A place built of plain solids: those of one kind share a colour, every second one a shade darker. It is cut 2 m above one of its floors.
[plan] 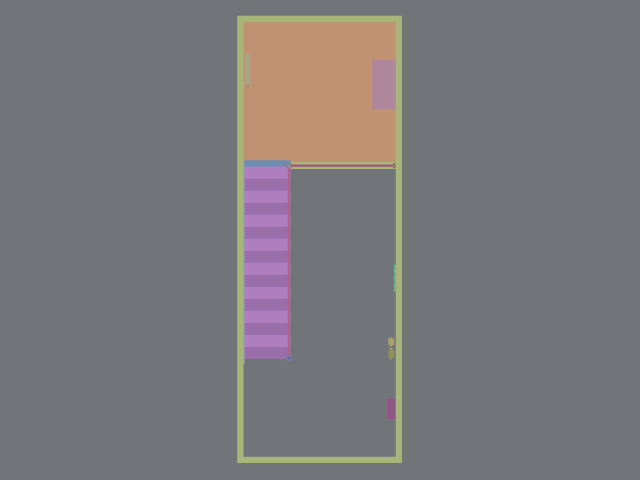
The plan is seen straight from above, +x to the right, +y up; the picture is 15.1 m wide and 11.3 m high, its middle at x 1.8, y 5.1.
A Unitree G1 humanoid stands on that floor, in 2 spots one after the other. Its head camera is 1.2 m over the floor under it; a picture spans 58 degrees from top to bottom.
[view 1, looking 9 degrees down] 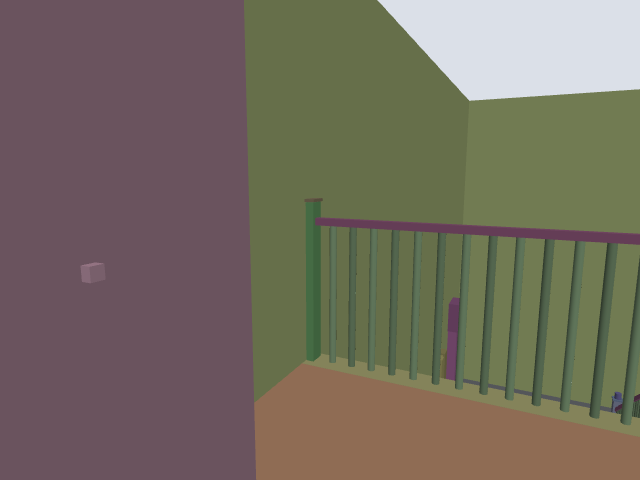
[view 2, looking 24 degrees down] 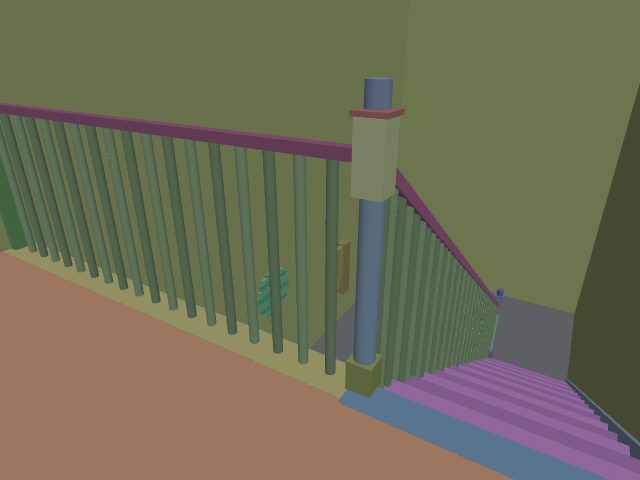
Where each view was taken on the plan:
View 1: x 2.35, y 9.23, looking -64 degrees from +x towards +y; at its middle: newel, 2.73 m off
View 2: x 0.54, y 8.06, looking -59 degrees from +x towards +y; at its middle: wall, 6.47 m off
